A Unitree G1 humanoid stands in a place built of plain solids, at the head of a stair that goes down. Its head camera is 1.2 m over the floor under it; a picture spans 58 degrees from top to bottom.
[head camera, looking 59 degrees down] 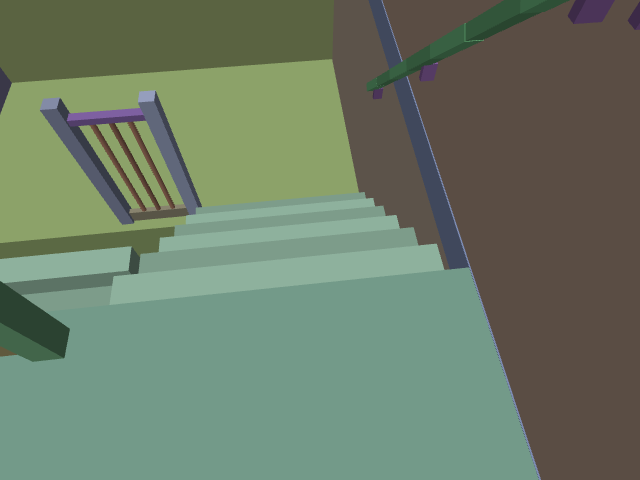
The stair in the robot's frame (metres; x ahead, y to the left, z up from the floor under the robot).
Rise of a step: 0.21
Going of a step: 0.21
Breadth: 1.20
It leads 7 degrees to the left of straight ahead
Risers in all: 7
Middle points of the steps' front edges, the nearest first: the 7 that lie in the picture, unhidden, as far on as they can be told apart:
0.55 0.13 0.00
0.76 0.15 -0.21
0.97 0.18 -0.42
1.19 0.20 -0.64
1.40 0.23 -0.85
1.61 0.25 -1.06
1.82 0.27 -1.28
